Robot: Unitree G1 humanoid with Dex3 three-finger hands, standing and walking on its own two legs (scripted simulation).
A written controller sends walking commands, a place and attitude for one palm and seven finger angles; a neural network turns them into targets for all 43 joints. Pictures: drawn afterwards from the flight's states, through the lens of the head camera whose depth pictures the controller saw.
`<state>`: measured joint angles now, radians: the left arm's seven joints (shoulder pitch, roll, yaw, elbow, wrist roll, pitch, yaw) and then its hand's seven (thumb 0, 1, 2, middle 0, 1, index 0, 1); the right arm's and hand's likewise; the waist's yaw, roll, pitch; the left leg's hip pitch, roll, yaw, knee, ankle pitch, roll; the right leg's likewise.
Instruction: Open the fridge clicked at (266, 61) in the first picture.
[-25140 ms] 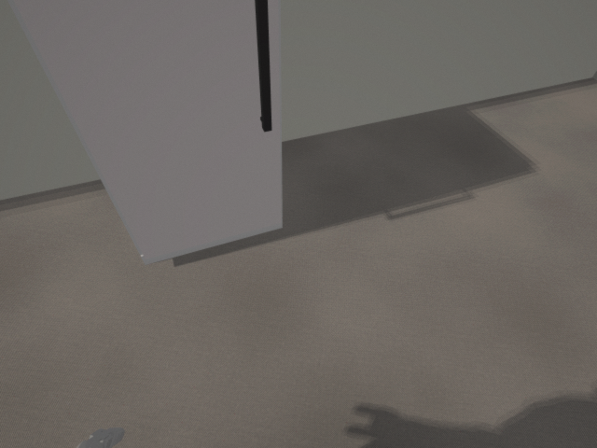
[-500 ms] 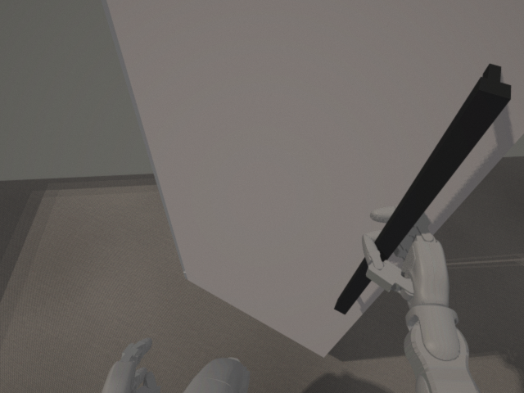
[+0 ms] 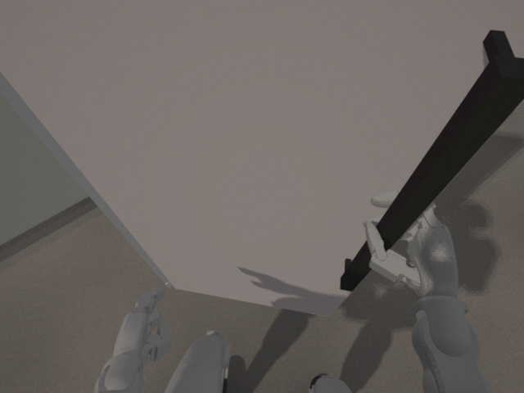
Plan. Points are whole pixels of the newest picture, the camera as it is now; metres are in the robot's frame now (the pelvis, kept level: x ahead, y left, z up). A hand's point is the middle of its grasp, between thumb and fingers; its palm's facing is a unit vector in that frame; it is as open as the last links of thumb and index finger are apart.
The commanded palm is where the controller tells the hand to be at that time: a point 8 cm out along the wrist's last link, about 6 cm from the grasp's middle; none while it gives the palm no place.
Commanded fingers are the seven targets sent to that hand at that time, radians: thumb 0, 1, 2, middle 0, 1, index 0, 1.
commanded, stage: walk backward, drawing the door open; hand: right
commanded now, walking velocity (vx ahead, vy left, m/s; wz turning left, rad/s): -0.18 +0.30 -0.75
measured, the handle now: (388, 216) +0.34 -0.14 +0.08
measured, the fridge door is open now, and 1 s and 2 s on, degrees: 49 75 71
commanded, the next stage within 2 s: stop walking and hold the door back in 0.58 s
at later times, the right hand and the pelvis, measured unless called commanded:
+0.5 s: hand (338, 341) +0.18 -0.07 +0.08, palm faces +0.51 +0.83 -0.24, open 6.3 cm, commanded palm +0.12 -0.09 +0.09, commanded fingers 0.00 -0.90 -0.90 0.45 1.40 0.45 1.40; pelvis +0.00 +0.21 +0.00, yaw -24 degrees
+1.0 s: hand out of the picture +0.12 -0.02 +0.08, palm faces +0.81 +0.52 -0.27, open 6.0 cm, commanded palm +0.08 -0.04 +0.09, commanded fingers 0.00 -0.90 -0.90 0.45 1.40 0.45 1.40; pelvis +0.00 +0.36 +0.00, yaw -40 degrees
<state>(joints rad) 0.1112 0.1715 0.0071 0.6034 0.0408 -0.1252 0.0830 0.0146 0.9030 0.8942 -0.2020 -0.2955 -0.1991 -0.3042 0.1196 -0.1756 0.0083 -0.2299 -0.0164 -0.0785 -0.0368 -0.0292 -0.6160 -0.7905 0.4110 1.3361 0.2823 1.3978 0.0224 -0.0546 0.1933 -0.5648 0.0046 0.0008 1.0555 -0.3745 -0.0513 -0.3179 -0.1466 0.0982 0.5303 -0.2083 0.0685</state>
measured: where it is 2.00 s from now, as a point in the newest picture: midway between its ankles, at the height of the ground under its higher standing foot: outside the picture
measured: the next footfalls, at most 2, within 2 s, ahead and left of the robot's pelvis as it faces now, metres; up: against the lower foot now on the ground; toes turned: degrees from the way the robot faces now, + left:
left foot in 0.10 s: +0.10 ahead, +0.24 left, +0.00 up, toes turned -5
right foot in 0.36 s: +0.01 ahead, +0.06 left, +0.00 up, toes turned -28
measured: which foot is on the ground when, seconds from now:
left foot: up 0.00-0.08, down 0.10-0.36, up 0.38-0.66, down 0.68-1.00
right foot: down 0.00-0.10, up 0.12-0.34, down 0.36-0.68, up 0.70-1.00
